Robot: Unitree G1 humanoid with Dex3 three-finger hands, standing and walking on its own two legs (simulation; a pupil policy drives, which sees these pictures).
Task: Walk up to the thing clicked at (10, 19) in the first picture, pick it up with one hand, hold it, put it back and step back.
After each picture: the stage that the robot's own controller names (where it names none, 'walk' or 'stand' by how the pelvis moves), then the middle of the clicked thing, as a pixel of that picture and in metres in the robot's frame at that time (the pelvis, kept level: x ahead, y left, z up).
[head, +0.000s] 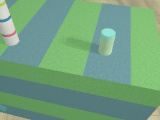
stand; (4, 20) +0.68 +0.37 +0.08
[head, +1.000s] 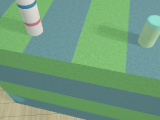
walk; (27, 6) +0.62 +0.21 +0.12
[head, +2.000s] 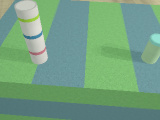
stand; (33, 36) +0.52 +0.19 +0.11
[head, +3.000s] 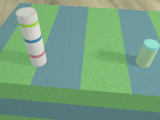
stand; (33, 40) +0.53 +0.21 +0.08
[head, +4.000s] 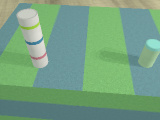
stand; (34, 41) +0.53 +0.19 +0.08
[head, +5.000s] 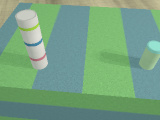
stand; (34, 43) +0.51 +0.20 +0.08
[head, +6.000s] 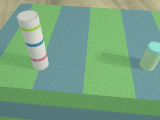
stand; (35, 43) +0.51 +0.19 +0.08
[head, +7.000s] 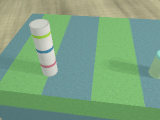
rise first; (45, 50) +0.50 +0.17 +0.08
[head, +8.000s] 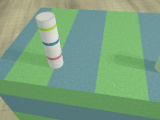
go down; (51, 43) +0.53 +0.16 +0.08
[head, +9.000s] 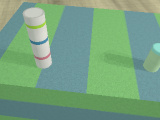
go down; (39, 41) +0.52 +0.16 +0.09
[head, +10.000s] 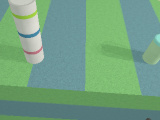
go down; (29, 33) +0.50 +0.15 +0.11
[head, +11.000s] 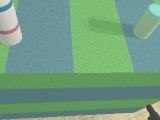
close in; out of the picture +0.52 +0.17 +0.15
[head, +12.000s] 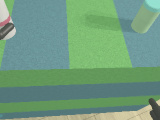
close; out of the picture +0.55 +0.18 +0.16
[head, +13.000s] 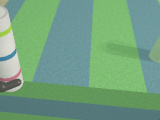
lift; (3, 55) +0.36 +0.22 +0.17
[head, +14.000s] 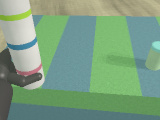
lift; (23, 46) +0.33 +0.15 +0.26
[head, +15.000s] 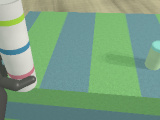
hold; (15, 50) +0.32 +0.17 +0.25
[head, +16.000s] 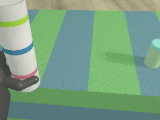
crouch; (19, 50) +0.32 +0.16 +0.24
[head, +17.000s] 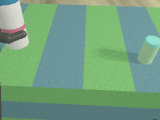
crouch; (6, 5) +0.46 +0.19 +0.28
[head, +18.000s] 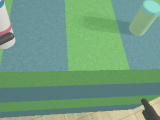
lower; out of the picture +0.52 +0.17 +0.15
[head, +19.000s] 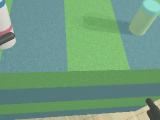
lower; out of the picture +0.53 +0.17 +0.16
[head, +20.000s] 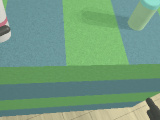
lower; out of the picture +0.54 +0.17 +0.16
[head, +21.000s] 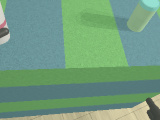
lower; out of the picture +0.53 +0.18 +0.16
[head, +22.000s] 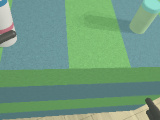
loosen; out of the picture +0.53 +0.17 +0.16
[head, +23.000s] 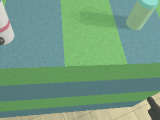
withdraw; out of the picture +0.52 +0.17 +0.16
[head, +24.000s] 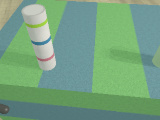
sink last; (41, 41) +0.49 +0.16 +0.12
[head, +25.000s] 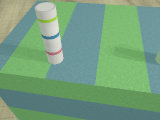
stand; (51, 36) +0.53 +0.15 +0.12
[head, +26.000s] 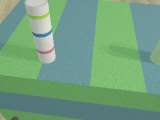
stand; (42, 34) +0.51 +0.15 +0.13
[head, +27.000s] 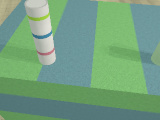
stand; (42, 35) +0.51 +0.15 +0.13
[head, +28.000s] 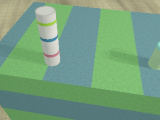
stand; (49, 39) +0.53 +0.14 +0.10
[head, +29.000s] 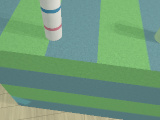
walk; (51, 10) +0.58 +0.11 +0.11
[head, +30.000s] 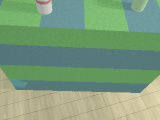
walk; out of the picture +0.74 +0.18 +0.10
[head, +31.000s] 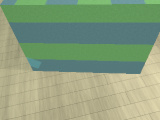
walk; out of the picture +1.06 +0.25 +0.10
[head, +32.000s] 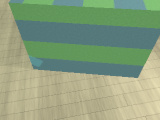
stand; out of the picture +1.12 +0.17 +0.09
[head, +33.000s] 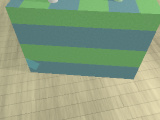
stand; out of the picture +1.12 +0.19 +0.08
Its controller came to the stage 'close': yes
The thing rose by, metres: 0.20
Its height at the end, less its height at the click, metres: +0.00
